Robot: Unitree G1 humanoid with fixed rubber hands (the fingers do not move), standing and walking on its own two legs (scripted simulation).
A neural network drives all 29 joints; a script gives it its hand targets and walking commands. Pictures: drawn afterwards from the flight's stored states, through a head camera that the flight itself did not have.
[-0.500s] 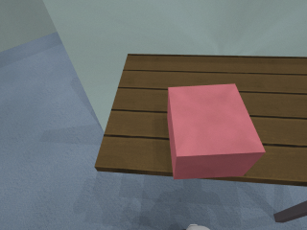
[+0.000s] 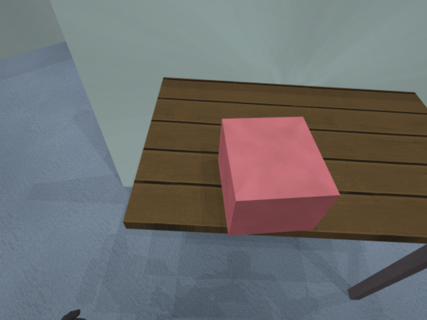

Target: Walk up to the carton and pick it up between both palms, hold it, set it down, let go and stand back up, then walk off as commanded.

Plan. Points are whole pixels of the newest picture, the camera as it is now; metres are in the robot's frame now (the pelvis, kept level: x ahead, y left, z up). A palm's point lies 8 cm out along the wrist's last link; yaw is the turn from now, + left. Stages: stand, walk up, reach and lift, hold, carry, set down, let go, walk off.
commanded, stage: walk up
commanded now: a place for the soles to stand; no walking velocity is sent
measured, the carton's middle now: (267, 174) +0.42 -0.08 +0.02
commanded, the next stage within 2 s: none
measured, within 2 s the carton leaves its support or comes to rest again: neither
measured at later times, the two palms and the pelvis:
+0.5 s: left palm out of the picture +0.09 +0.30 -0.11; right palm out of the picture +0.07 -0.34 -0.07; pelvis +0.00 -0.01 +0.00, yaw -3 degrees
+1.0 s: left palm out of the picture +0.13 +0.29 -0.10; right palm out of the picture +0.09 -0.35 -0.09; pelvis +0.02 -0.02 +0.00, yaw -3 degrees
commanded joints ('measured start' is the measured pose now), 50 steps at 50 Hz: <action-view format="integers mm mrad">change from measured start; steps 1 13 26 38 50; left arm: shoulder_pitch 121 89 110 4 -35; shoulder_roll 109 219 104 205 150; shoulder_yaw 62 78 49 59 35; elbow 37 -37 17 15 46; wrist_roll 29 25 4 28 2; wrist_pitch -46 -62 -64 -98 -95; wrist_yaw -8 -7 -17 2 1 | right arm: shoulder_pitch -86 -83 -68 -49 -93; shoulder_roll -197 -132 -173 -132 -142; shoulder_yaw -62 -55 -52 -52 -40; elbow -87 -87 -67 -27 -12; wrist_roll -1 5 -1 3 11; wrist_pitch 7 -10 -35 2 -27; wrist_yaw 14 14 2 23 9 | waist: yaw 27 25 6 -27 -8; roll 126 -89 214 -66 66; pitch -95 -21 -84 21 -154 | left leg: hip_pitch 13 -80 5 -57 132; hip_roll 168 -53 175 -20 78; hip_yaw -130 -55 -135 -88 -106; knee -92 65 -209 61 -135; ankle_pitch -84 -215 193 -157 209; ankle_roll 106 -6 99 6 17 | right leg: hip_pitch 175 157 44 3 82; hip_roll -35 -227 -44 -230 -147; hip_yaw -38 348 -49 362 152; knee -397 -392 -121 -468 -293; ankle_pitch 75 351 96 139 455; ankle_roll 2 -187 15 -128 -43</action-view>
